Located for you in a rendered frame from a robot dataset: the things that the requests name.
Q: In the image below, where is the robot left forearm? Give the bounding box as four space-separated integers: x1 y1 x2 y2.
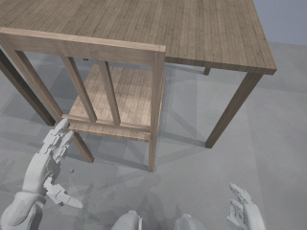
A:
0 191 47 230

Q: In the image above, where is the robot left shin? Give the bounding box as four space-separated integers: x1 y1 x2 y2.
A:
129 210 137 215

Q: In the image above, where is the table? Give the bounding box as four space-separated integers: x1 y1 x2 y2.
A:
0 0 277 149

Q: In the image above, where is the left robot thigh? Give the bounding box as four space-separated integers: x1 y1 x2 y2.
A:
111 213 144 230

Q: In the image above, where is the chair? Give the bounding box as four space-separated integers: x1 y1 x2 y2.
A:
0 27 166 173

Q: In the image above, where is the left robot hand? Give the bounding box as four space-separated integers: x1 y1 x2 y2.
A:
22 118 84 210

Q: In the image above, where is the right robot hand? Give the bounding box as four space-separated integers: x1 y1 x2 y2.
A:
226 183 267 230

